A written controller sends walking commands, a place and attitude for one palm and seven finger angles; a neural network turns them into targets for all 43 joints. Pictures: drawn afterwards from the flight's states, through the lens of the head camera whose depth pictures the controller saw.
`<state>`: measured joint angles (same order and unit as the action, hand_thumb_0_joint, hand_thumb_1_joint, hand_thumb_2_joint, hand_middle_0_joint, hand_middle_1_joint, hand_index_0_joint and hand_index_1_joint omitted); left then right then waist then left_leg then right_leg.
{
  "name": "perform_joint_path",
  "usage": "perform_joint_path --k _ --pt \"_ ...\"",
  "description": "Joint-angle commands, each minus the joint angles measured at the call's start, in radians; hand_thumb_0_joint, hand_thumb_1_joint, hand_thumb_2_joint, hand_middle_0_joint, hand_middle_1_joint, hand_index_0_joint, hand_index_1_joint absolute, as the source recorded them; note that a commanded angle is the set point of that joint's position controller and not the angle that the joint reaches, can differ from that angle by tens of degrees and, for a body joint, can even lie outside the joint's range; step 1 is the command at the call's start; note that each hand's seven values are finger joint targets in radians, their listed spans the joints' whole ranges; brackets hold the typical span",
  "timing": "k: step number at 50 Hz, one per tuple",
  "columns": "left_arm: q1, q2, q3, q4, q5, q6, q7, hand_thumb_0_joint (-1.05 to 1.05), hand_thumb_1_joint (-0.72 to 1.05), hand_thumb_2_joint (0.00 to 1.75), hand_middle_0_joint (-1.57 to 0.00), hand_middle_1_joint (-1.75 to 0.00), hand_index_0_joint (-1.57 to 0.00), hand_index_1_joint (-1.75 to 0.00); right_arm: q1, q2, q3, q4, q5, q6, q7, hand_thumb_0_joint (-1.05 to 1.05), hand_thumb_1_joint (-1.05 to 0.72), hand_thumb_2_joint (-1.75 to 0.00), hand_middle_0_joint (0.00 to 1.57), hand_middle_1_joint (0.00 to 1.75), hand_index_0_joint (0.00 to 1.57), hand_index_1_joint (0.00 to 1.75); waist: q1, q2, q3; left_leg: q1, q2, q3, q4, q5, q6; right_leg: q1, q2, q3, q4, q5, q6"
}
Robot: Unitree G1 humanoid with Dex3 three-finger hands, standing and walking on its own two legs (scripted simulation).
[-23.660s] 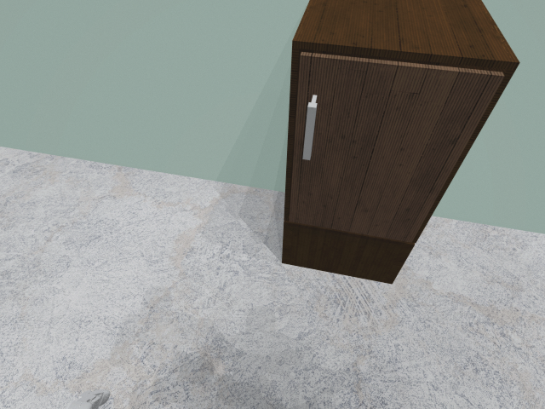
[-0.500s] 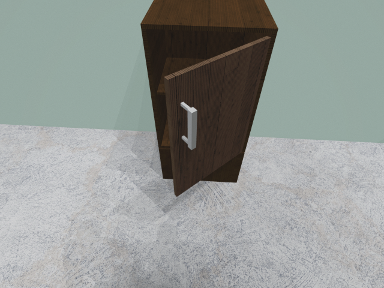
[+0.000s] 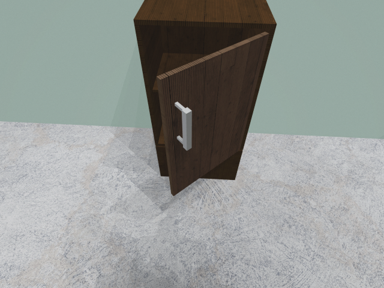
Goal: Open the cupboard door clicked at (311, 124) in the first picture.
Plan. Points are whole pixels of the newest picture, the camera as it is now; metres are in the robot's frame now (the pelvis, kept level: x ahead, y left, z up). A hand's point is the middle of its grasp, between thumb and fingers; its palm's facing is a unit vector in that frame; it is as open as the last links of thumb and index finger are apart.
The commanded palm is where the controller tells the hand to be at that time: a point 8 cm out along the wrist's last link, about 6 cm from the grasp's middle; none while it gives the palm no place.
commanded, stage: look to check the result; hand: left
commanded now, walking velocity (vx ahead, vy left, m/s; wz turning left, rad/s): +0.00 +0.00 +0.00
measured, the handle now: (183, 126) +0.56 +0.06 -0.02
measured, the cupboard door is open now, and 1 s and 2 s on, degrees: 42 42 42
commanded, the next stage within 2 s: walk to a spot facing it in 0.26 s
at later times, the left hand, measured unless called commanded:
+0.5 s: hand out of the picture -0.02 +0.15 -0.18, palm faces +0.05 -0.98 -0.17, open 7.3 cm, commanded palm none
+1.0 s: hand out of the picture +0.11 +0.16 -0.16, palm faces -0.21 -0.92 -0.32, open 7.4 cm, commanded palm none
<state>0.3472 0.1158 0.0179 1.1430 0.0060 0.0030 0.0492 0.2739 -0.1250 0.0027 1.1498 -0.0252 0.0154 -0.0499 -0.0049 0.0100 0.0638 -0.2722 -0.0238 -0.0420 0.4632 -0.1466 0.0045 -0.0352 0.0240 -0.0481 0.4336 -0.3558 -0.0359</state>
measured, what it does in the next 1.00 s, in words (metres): lifts its left foot, turning right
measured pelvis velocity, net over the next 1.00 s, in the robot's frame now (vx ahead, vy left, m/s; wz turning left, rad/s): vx -0.02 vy -0.03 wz -0.29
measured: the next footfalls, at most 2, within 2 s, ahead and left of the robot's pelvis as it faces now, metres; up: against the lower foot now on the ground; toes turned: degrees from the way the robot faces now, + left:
left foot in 1.34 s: +0.08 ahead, +0.08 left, +0.00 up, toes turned -29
right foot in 1.70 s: -0.06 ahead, -0.14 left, +0.00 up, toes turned -46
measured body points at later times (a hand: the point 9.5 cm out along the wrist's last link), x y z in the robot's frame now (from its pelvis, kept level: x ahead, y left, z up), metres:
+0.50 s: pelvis +0.01 -0.01 +0.00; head +0.02 -0.01 +0.45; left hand -0.02 +0.20 -0.16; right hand +0.00 -0.23 -0.16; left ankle +0.07 +0.12 -0.74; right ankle -0.07 -0.09 -0.74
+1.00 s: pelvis -0.02 -0.03 -0.01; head +0.02 -0.07 +0.44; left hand +0.12 +0.21 -0.14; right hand -0.03 -0.29 -0.17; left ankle +0.03 +0.11 -0.68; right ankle -0.05 -0.10 -0.74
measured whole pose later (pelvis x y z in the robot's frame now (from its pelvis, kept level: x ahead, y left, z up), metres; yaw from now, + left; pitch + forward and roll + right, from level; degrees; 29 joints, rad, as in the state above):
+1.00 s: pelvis -0.02 -0.03 -0.01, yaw -17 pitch -1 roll +1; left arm 0.19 0.21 0.09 0.93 0.03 0.03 0.01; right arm 0.17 -0.22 -0.07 0.98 -0.03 0.06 -0.04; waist 0.01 0.04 0.11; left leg -0.48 0.07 0.05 1.01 -0.44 -0.03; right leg -0.27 0.04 -0.01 0.62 -0.34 -0.07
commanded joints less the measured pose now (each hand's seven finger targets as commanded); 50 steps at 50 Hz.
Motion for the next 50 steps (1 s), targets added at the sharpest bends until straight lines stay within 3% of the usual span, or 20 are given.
perform_joint_path --k 1,16,19,28,31,32,34,35,36,37,38,39,41,43,44,45,46,47,48,50 --pt "0.095 0.084 0.009 -0.009 -0.003 -0.008 0.001 0.0 0.9 0.9 -0.2 -0.3 -0.2 -0.3 0.059 -0.086 -0.016 -0.022 0.006 -0.01 -0.001 0.0 -0.9 -0.9 0.2 0.3 0.2 0.3 0.001 -0.032 0.029 0.101 0.093 -0.06 -0.037 0.147 0.043 -0.145 -0.111 0.081 -0.113 0.195 -0.013" --pt "0.089 0.087 0.007 -0.007 -0.003 -0.006 -0.002 0.0 0.9 0.9 -0.2 -0.3 -0.2 -0.3 0.046 -0.091 -0.013 -0.017 0.006 -0.011 -0.003 0.0 -0.9 -0.9 0.2 0.3 0.2 0.3 0.003 -0.005 0.048 0.097 0.093 -0.059 -0.047 0.126 0.039 -0.141 -0.109 0.084 -0.125 0.174 -0.014" --pt "0.085 0.089 0.007 -0.009 -0.003 -0.007 -0.001 0.0 0.9 0.9 -0.2 -0.3 -0.2 -0.3 0.044 -0.092 -0.014 -0.018 0.006 -0.011 -0.003 0.0 -0.9 -0.9 0.2 0.3 0.2 0.3 0.005 -0.023 0.054 0.092 0.093 -0.054 -0.04 0.133 0.038 -0.14 -0.112 0.079 -0.129 0.188 -0.011" --pt "0.034 0.149 0.066 -0.083 0.009 0.029 -0.014 0.0 0.9 0.9 -0.2 -0.3 -0.2 -0.3 0.026 -0.126 -0.06 -0.08 0.002 0.011 -0.019 0.0 -0.9 -0.9 0.2 0.3 0.2 0.3 -0.001 -0.063 0.024 0.025 0.122 0.062 0.103 0.061 0.012 -0.163 -0.131 0.19 -0.037 0.366 -0.05" --pt "0.005 0.162 0.078 -0.113 0.011 0.034 -0.021 0.0 0.9 0.9 -0.2 -0.3 -0.2 -0.3 0.018 -0.134 -0.069 -0.108 0.002 0.008 -0.02 0.0 -0.9 -0.9 0.2 0.3 0.2 0.3 -0.005 -0.036 0.022 0.04 0.133 0.066 0.105 0.047 0.008 -0.207 -0.117 0.22 0.001 0.368 -0.055" --pt "0.003 0.157 0.079 -0.118 0.011 0.035 -0.022 0.0 0.9 0.9 -0.2 -0.3 -0.2 -0.3 0.013 -0.144 -0.072 -0.117 0.002 0.007 -0.021 0.0 -0.9 -0.9 0.2 0.3 0.2 0.3 -0.003 -0.021 0.011 0.058 0.148 0.054 0.096 0.056 0.013 -0.222 -0.101 0.219 0.02 0.36 -0.049" --pt "-0.022 0.155 0.083 -0.142 0.01 0.039 -0.028 0.0 0.9 0.9 -0.2 -0.3 -0.2 -0.3 0.036 -0.177 -0.081 -0.127 -0.002 0.003 -0.023 0.0 -0.9 -0.9 0.2 0.3 0.2 0.3 -0.012 0.089 -0.001 0.102 0.223 -0.031 0.015 0.068 0.052 -0.289 -0.038 0.176 0.105 0.257 -0.027" --pt "-0.027 0.143 0.083 -0.157 0.01 0.041 -0.033 0.0 0.9 0.9 -0.2 -0.3 -0.2 -0.3 0.049 -0.205 -0.088 -0.131 -0.005 0.002 -0.025 0.0 -0.9 -0.9 0.2 0.3 0.2 0.3 -0.014 0.157 -0.012 0.127 0.29 -0.104 -0.046 0.044 0.091 -0.338 0.004 0.135 0.191 0.138 -0.012" --pt "-0.045 0.129 0.083 -0.17 0.01 0.042 -0.038 0.0 0.9 0.9 -0.2 -0.3 -0.2 -0.3 0.064 -0.227 -0.094 -0.14 -0.008 -0.001 -0.024 0.0 -0.9 -0.9 0.2 0.3 0.2 0.3 -0.018 0.234 -0.022 0.123 0.373 -0.182 -0.123 0.024 0.143 -0.376 0.028 0.082 0.328 -0.067 0.0" --pt "-0.078 0.125 0.082 -0.188 0.012 0.043 -0.044 0.0 0.9 0.9 -0.2 -0.3 -0.2 -0.3 0.073 -0.231 -0.095 -0.151 -0.008 -0.006 -0.022 0.0 -0.9 -0.9 0.2 0.3 0.2 0.3 -0.025 0.229 -0.042 0.123 0.425 -0.208 -0.168 0.02 0.184 -0.39 0.007 0.06 0.451 -0.222 0.007" --pt "-0.096 0.125 0.083 -0.202 0.012 0.044 -0.052 0.0 0.9 0.9 -0.2 -0.3 -0.2 -0.3 0.063 -0.242 -0.095 -0.167 -0.013 -0.009 -0.019 0.0 -0.9 -0.9 0.2 0.3 0.2 0.3 -0.022 0.188 -0.062 0.097 0.448 -0.202 -0.183 0.003 0.199 -0.387 -0.022 0.069 0.502 -0.257 0.009" --pt "-0.108 0.117 0.083 -0.21 0.014 0.042 -0.059 0.0 0.9 0.9 -0.2 -0.3 -0.2 -0.3 0.039 -0.247 -0.095 -0.18 -0.016 -0.011 -0.017 0.0 -0.9 -0.9 0.2 0.3 0.2 0.3 -0.011 0.147 -0.071 0.081 0.441 -0.164 -0.17 0.019 0.191 -0.37 -0.042 0.07 0.49 -0.239 0.008" --pt "-0.069 0.113 0.084 -0.21 0.013 0.039 -0.066 0.0 0.9 0.9 -0.2 -0.3 -0.2 -0.3 -0.022 -0.251 -0.095 -0.206 -0.018 -0.01 -0.013 0.0 -0.9 -0.9 0.2 0.3 0.2 0.3 0.023 0.131 -0.101 0.035 0.399 -0.041 -0.105 0.077 0.143 -0.27 -0.049 0.041 0.344 -0.161 0.01" --pt "0.036 0.15 0.094 -0.186 0.016 0.037 -0.064 0.0 0.9 0.9 -0.2 -0.3 -0.2 -0.3 -0.086 -0.243 -0.097 -0.235 -0.008 0.002 -0.007 0.0 -0.9 -0.9 0.2 0.3 0.2 0.3 0.082 0.019 -0.106 -0.101 0.302 0.084 0.065 -0.063 0.059 -0.091 -0.037 0.014 0.071 0.077 0.019" --pt "0.041 0.243 0.108 -0.193 0.029 0.029 -0.054 0.0 0.9 0.9 -0.2 -0.3 -0.2 -0.3 -0.089 -0.18 -0.092 -0.259 0.002 0.012 0.001 0.0 -0.9 -0.9 0.2 0.3 0.2 0.3 0.085 -0.25 -0.058 -0.252 0.158 0.194 0.291 -0.289 -0.025 -0.057 -0.212 0.297 -0.144 0.077 -0.035" --pt "0.012 0.325 0.115 -0.213 0.027 0.03 -0.044 0.0 0.9 0.9 -0.2 -0.3 -0.2 -0.3 -0.155 -0.163 -0.086 -0.297 0.001 0.012 0.014 0.0 -0.9 -0.9 0.2 0.3 0.2 0.3 0.103 -0.354 -0.002 -0.351 0.074 0.168 0.503 -0.46 -0.047 -0.128 -0.38 0.521 -0.195 0.194 -0.131" --pt "-0.018 0.307 0.116 -0.228 0.023 0.028 -0.036 0.0 0.9 0.9 -0.2 -0.3 -0.2 -0.3 -0.178 -0.186 -0.093 -0.298 0.0 0.016 0.013 0.0 -0.9 -0.9 0.2 0.3 0.2 0.3 0.088 -0.242 0.001 -0.358 0.086 0.063 0.609 -0.404 -0.035 -0.138 -0.347 0.5 -0.148 0.288 -0.168" --pt "-0.058 0.288 0.115 -0.236 0.021 0.026 -0.029 0.0 0.9 0.9 -0.2 -0.3 -0.2 -0.3 -0.172 -0.177 -0.095 -0.291 0.003 0.019 0.012 0.0 -0.9 -0.9 0.2 0.3 0.2 0.3 0.06 -0.204 -0.012 -0.365 0.092 0.048 0.663 -0.362 -0.038 -0.124 -0.316 0.474 -0.1 0.394 -0.173" --pt "-0.097 0.269 0.107 -0.246 0.019 0.023 -0.027 0.0 0.9 0.9 -0.2 -0.3 -0.2 -0.3 -0.159 -0.174 -0.092 -0.28 0.002 0.018 0.012 0.0 -0.9 -0.9 0.2 0.3 0.2 0.3 0.04 -0.176 -0.011 -0.359 0.105 0.031 0.68 -0.319 -0.044 -0.111 -0.286 0.41 -0.064 0.462 -0.177" --pt "-0.101 0.256 0.102 -0.258 0.018 0.016 -0.026 0.0 0.9 0.9 -0.2 -0.3 -0.2 -0.3 -0.145 -0.162 -0.088 -0.279 0.003 0.019 0.016 0.0 -0.9 -0.9 0.2 0.3 0.2 0.3 0.032 -0.133 -0.066 -0.318 0.09 0.039 0.657 -0.274 -0.054 -0.072 -0.24 0.355 -0.027 0.566 -0.16"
